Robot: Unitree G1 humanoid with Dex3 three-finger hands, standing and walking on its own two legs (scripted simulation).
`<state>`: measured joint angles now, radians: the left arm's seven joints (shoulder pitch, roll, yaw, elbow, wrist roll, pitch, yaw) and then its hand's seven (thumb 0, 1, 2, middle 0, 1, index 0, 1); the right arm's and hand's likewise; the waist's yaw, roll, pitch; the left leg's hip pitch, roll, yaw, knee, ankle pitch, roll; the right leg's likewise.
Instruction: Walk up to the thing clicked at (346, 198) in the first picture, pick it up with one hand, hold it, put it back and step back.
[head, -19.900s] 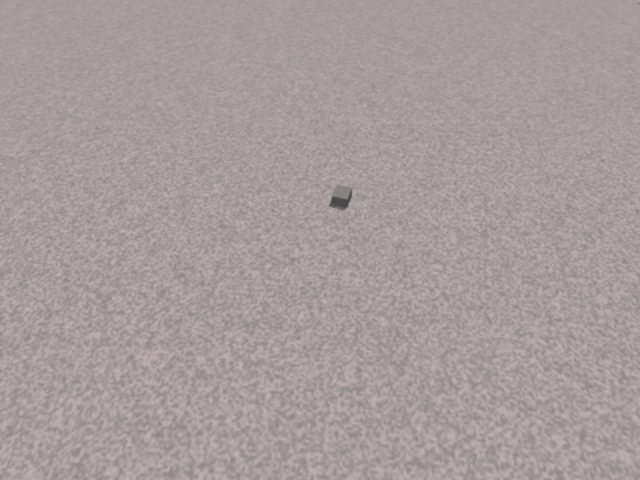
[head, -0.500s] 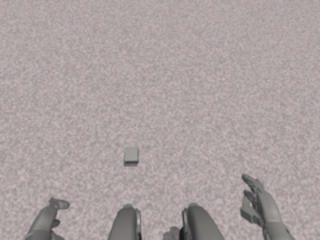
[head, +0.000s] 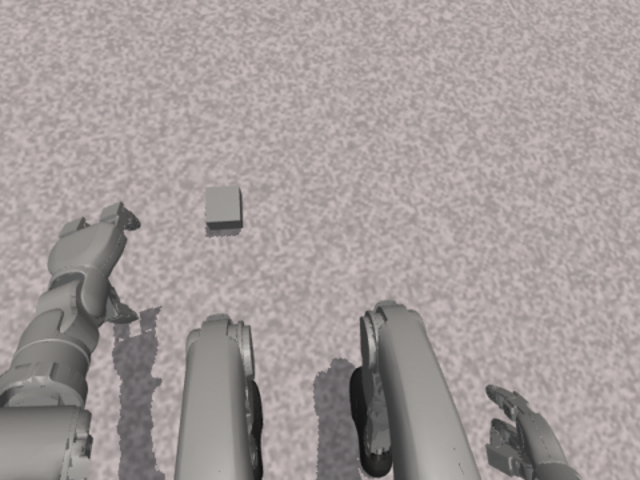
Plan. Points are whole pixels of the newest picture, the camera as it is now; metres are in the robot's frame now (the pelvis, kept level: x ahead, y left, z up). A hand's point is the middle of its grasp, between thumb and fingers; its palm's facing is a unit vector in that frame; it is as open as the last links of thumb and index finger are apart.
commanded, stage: rise first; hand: left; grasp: from above
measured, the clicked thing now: (224, 208) +0.59 +0.16 -0.43
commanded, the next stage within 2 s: none
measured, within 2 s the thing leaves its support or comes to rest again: neither
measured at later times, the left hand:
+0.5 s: hand (157, 234) +0.47 +0.24 -0.24, palm faces -0.47 +0.01 -0.88, open 14.4 cm
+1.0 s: hand (176, 220) +0.51 +0.23 -0.28, palm faces -0.46 -0.01 -0.89, open 14.4 cm
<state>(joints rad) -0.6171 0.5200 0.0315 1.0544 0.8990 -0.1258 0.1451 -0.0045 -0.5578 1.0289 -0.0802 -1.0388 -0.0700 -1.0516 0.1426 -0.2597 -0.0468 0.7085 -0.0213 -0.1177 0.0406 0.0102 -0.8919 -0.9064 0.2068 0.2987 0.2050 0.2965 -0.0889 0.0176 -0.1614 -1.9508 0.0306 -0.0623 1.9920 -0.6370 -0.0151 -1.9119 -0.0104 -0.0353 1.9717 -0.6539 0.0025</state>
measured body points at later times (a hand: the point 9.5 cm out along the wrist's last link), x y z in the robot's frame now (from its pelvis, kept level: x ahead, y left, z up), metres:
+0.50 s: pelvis +0.00 +0.01 -0.08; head +0.22 +0.06 +0.31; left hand +0.49 +0.24 -0.19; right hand +0.02 -0.26 -0.19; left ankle +0.09 +0.13 -0.42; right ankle +0.09 -0.12 -0.42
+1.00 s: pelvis +0.01 +0.01 -0.10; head +0.26 +0.05 +0.26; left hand +0.53 +0.22 -0.23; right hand +0.02 -0.27 -0.20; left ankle +0.09 +0.13 -0.42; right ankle +0.09 -0.12 -0.42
